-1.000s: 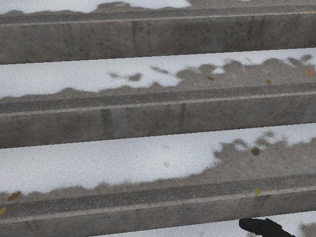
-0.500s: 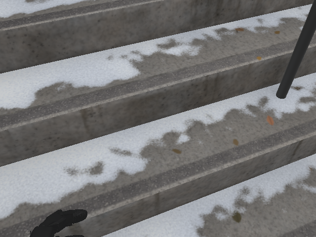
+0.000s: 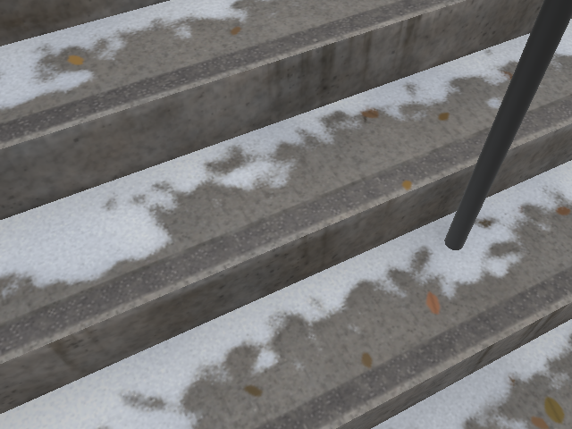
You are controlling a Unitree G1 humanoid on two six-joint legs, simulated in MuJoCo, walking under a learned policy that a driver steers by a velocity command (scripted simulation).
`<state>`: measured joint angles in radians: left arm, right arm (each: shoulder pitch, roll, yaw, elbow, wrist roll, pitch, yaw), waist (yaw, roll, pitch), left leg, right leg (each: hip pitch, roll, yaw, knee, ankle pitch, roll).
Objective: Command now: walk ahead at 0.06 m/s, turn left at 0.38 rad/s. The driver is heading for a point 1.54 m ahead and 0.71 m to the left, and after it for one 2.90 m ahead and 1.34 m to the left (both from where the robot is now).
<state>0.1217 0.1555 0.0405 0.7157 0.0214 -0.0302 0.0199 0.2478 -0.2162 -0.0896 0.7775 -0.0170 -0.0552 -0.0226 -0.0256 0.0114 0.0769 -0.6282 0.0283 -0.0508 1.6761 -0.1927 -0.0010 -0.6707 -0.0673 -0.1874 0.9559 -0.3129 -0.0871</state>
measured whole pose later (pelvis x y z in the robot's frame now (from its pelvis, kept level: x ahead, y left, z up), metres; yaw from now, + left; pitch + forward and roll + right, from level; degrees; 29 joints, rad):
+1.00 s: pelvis +0.09 +0.00 +0.06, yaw +35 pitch +2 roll +1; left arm 0.22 0.16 0.03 0.61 0.03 -0.01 0.09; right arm 0.15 -0.23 -0.10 0.63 -0.05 0.06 0.00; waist 0.01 0.07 0.03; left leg -0.64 -0.05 -0.07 1.36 -0.32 -0.08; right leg -0.35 -0.05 -0.16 0.59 -0.28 -0.06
